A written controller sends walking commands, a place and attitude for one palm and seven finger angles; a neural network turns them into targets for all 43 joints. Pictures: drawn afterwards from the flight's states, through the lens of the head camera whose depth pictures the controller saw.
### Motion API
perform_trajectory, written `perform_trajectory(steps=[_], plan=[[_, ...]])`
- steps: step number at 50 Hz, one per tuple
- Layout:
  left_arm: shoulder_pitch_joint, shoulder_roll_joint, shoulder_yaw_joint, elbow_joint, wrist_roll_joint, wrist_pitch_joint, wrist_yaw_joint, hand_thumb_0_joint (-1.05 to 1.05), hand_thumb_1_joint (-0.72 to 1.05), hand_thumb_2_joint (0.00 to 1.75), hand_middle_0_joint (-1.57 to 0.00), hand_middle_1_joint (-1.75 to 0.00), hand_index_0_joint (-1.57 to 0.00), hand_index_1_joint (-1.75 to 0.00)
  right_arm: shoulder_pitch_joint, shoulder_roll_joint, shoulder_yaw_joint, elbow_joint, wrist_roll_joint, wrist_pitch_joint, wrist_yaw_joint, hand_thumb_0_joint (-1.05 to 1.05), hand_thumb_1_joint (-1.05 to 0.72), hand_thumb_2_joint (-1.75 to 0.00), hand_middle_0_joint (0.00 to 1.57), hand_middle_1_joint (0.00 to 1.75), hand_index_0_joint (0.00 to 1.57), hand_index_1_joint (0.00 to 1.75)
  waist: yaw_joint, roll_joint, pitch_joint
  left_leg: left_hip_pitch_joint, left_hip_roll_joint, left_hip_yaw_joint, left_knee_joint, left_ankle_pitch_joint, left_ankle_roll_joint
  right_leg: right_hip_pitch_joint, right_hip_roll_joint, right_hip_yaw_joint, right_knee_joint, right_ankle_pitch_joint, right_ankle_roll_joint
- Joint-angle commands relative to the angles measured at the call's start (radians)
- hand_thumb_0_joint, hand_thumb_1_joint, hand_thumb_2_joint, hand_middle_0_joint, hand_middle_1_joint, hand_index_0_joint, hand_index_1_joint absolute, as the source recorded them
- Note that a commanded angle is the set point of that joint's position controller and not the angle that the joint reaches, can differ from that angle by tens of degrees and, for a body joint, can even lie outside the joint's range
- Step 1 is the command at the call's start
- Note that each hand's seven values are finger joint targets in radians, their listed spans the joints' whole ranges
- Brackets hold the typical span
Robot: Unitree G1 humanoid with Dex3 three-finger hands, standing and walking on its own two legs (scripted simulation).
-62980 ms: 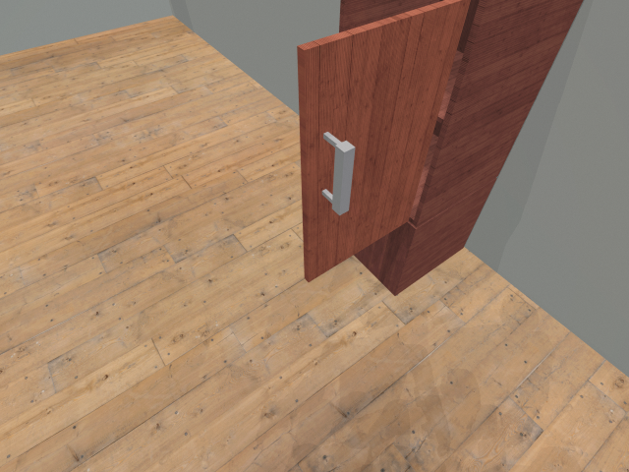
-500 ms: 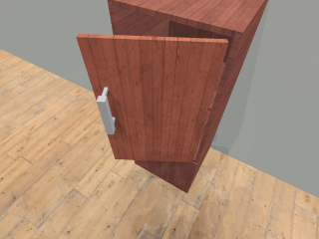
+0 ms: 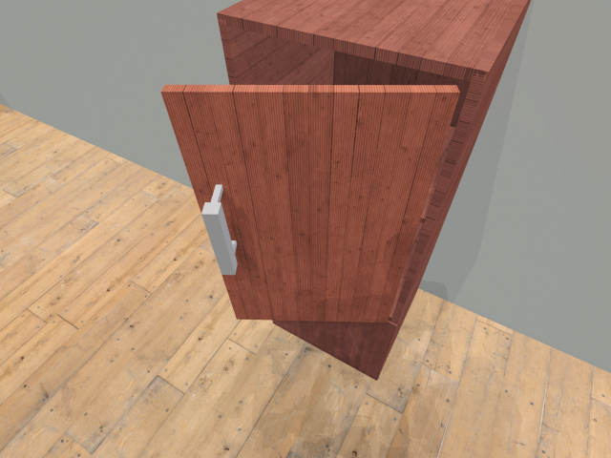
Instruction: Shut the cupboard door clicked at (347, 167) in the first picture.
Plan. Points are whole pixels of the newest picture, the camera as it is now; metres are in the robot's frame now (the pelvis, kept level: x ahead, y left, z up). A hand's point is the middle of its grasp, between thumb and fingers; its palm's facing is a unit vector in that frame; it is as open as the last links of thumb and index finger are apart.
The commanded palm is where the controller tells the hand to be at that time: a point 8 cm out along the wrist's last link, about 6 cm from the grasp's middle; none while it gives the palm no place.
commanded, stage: come to a stop and stand still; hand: left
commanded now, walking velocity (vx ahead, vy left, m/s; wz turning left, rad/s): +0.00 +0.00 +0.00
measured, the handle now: (223, 231) +0.44 +0.17 +0.02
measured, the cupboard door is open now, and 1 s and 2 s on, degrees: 28 28 28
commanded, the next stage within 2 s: look again from close up in 0.74 s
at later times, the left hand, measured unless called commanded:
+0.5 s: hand out of the picture +0.06 +0.16 -0.17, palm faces -0.01 -0.97 -0.23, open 7.4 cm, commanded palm none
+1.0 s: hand out of the picture +0.04 +0.14 -0.17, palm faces +0.02 -0.98 -0.22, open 7.4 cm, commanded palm none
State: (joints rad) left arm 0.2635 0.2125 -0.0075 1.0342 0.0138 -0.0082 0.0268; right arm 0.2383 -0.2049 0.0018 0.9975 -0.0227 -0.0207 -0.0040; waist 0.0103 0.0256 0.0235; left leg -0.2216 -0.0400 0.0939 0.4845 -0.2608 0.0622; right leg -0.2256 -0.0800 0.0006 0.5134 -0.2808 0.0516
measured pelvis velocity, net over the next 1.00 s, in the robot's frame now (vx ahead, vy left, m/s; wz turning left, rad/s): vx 0.03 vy -0.05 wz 0.00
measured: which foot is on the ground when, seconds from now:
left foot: down 0.00-1.00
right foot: down 0.00-1.00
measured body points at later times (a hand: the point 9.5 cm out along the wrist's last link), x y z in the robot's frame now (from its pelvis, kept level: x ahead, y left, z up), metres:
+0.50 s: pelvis +0.02 -0.03 +0.00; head +0.04 -0.03 +0.45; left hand +0.06 +0.21 -0.15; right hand +0.06 -0.27 -0.15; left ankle +0.00 +0.08 -0.74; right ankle -0.01 -0.16 -0.74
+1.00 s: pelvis +0.03 -0.05 +0.01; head +0.04 -0.05 +0.46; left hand +0.04 +0.19 -0.15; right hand +0.06 -0.28 -0.15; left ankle +0.00 +0.08 -0.74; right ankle -0.01 -0.16 -0.74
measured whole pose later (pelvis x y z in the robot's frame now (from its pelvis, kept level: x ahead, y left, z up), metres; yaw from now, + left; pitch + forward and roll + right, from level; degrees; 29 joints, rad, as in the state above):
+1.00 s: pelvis +0.03 -0.05 +0.01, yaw +0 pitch -1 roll +1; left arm 0.23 0.19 -0.01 1.12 0.01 -0.02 0.02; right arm 0.20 -0.18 0.01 1.14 -0.02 -0.02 -0.02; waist 0.01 -0.01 0.04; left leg -0.12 0.03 0.06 0.39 -0.25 -0.02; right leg -0.13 -0.01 -0.03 0.43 -0.28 -0.01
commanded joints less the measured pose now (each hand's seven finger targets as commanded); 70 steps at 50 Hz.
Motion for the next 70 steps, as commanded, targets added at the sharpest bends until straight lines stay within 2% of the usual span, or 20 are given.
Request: perform_trajectory(steps=[1, 6, 11, 15, 16, 20, 37, 39, 47, 50, 56, 57, 64, 70], plan=[[0.016, 0.12, 0.025, -0.041, 0.005, -0.015, 0.008, 0.0, 0.9, 0.9, -0.2, -0.3, -0.2, -0.3, 0.013, -0.131, -0.028, -0.037, 0.007, -0.022, -0.012, 0.0, -0.9, -0.9, 0.2, 0.3, 0.2, 0.3, -0.005, -0.026, -0.009, 0.015, 0.145, -0.157, -0.132, 0.186, -0.005, 0.009, -0.022, 0.027, -0.069, 0.122, -0.067], [0.007, 0.13, 0.024, -0.028, 0.003, -0.016, 0.009, 0.0, 0.9, 0.9, -0.2, -0.3, -0.2, -0.3, 0.003, -0.132, -0.025, -0.011, 0.008, -0.023, -0.014, 0.0, -0.9, -0.9, 0.2, 0.3, 0.2, 0.3, -0.007, -0.032, -0.026, 0.057, 0.144, -0.136, -0.114, 0.257, -0.01, 0.026, -0.03, 0.033, -0.077, 0.183, -0.066], [-0.006, 0.134, 0.024, -0.015, 0.003, -0.016, 0.008, 0.0, 0.9, 0.9, -0.2, -0.3, -0.2, -0.3, -0.011, -0.126, -0.021, 0.014, 0.008, -0.021, -0.015, 0.0, -0.9, -0.9, 0.2, 0.3, 0.2, 0.3, -0.005, -0.035, -0.014, 0.059, 0.141, -0.131, -0.117, 0.255, -0.016, 0.039, -0.035, 0.037, -0.091, 0.209, -0.067], [-0.014, 0.137, 0.023, -0.002, 0.001, -0.018, 0.008, 0.0, 0.9, 0.9, -0.2, -0.3, -0.2, -0.3, -0.018, -0.131, -0.02, 0.029, 0.008, -0.021, -0.016, 0.0, -0.9, -0.9, 0.2, 0.3, 0.2, 0.3, -0.005, -0.014, -0.034, 0.081, 0.142, -0.127, -0.114, 0.275, -0.021, 0.05, -0.04, 0.043, -0.097, 0.232, -0.07], [-0.017, 0.136, 0.024, 0.0, 0.002, -0.018, 0.008, 0.0, 0.9, 0.9, -0.2, -0.3, -0.2, -0.3, -0.015, -0.123, -0.018, 0.035, 0.009, -0.02, -0.018, 0.0, -0.9, -0.9, 0.2, 0.3, 0.2, 0.3, -0.005, -0.035, -0.026, 0.075, 0.144, -0.126, -0.114, 0.28, -0.02, 0.058, -0.039, 0.037, -0.099, 0.246, -0.07], [-0.021, 0.13, 0.022, 0.011, 0.0, -0.018, 0.007, 0.0, 0.9, 0.9, -0.2, -0.3, -0.2, -0.3, -0.02, -0.126, -0.017, 0.05, 0.008, -0.018, -0.017, 0.0, -0.9, -0.9, 0.2, 0.3, 0.2, 0.3, -0.005, -0.021, -0.027, 0.087, 0.145, -0.12, -0.121, 0.258, -0.027, 0.053, -0.04, 0.043, -0.11, 0.237, -0.071], [-0.011, 0.119, 0.025, 0.038, 0.0, -0.024, 0.01, 0.0, 0.9, 0.9, -0.2, -0.3, -0.2, -0.3, -0.009, -0.104, -0.015, 0.095, 0.009, -0.015, -0.024, 0.0, -0.9, -0.9, 0.2, 0.3, 0.2, 0.3, -0.004, -0.044, -0.017, 0.104, 0.151, -0.106, -0.127, 0.276, -0.038, 0.078, -0.041, 0.048, -0.131, 0.321, -0.081], [-0.005, 0.118, 0.025, 0.042, -0.001, -0.024, 0.009, 0.0, 0.9, 0.9, -0.2, -0.3, -0.2, -0.3, -0.01, -0.102, -0.013, 0.097, 0.009, -0.015, -0.025, 0.0, -0.9, -0.9, 0.2, 0.3, 0.2, 0.3, -0.003, -0.041, -0.027, 0.112, 0.152, -0.105, -0.128, 0.268, -0.039, 0.082, -0.043, 0.049, -0.135, 0.32, -0.081], [0.007, 0.105, 0.025, 0.048, -0.001, -0.025, 0.009, 0.0, 0.9, 0.9, -0.2, -0.3, -0.2, -0.3, -0.005, -0.085, -0.013, 0.108, 0.009, -0.012, -0.026, 0.0, -0.9, -0.9, 0.2, 0.3, 0.2, 0.3, -0.002, -0.04, 0.008, 0.098, 0.15, -0.099, -0.137, 0.231, -0.044, 0.068, -0.04, 0.057, -0.152, 0.31, -0.085], [0.012, 0.105, 0.024, 0.051, -0.001, -0.027, 0.009, 0.0, 0.9, 0.9, -0.2, -0.3, -0.2, -0.3, 0.0, -0.085, -0.013, 0.109, 0.009, -0.012, -0.026, 0.0, -0.9, -0.9, 0.2, 0.3, 0.2, 0.3, -0.003, -0.045, -0.005, 0.104, 0.151, -0.098, -0.139, 0.225, -0.046, 0.073, -0.04, 0.06, -0.155, 0.311, -0.086], [0.024, 0.095, 0.024, 0.052, -0.002, -0.027, 0.008, 0.0, 0.9, 0.9, -0.2, -0.3, -0.2, -0.3, 0.005, -0.068, -0.013, 0.113, 0.009, -0.011, -0.028, 0.0, -0.9, -0.9, 0.2, 0.3, 0.2, 0.3, -0.001, -0.049, 0.014, 0.098, 0.15, -0.094, -0.142, 0.197, -0.048, 0.063, -0.035, 0.062, -0.166, 0.292, -0.088], [0.024, 0.095, 0.024, 0.053, -0.003, -0.027, 0.008, 0.0, 0.9, 0.9, -0.2, -0.3, -0.2, -0.3, 0.002, -0.075, -0.014, 0.114, 0.008, -0.01, -0.028, 0.0, -0.9, -0.9, 0.2, 0.3, 0.2, 0.3, -0.001, -0.03, 0.015, 0.096, 0.148, -0.094, -0.138, 0.196, -0.051, 0.06, -0.036, 0.066, -0.165, 0.289, -0.088], [0.031, 0.094, 0.027, 0.054, -0.003, -0.03, 0.009, 0.0, 0.9, 0.9, -0.2, -0.3, -0.2, -0.3, 0.011, -0.069, -0.015, 0.119, 0.01, -0.012, -0.028, 0.0, -0.9, -0.9, 0.2, 0.3, 0.2, 0.3, -0.001, -0.039, 0.0, 0.096, 0.15, -0.093, -0.137, 0.206, -0.053, 0.074, -0.036, 0.066, -0.165, 0.309, -0.089], [0.032, 0.087, 0.026, 0.056, -0.003, -0.029, 0.008, 0.0, 0.9, 0.9, -0.2, -0.3, -0.2, -0.3, 0.02, -0.063, -0.014, 0.124, 0.008, -0.011, -0.029, 0.0, -0.9, -0.9, 0.2, 0.3, 0.2, 0.3, -0.001, -0.034, 0.017, 0.087, 0.149, -0.096, -0.146, 0.19, -0.053, 0.064, -0.034, 0.062, -0.171, 0.267, -0.09]])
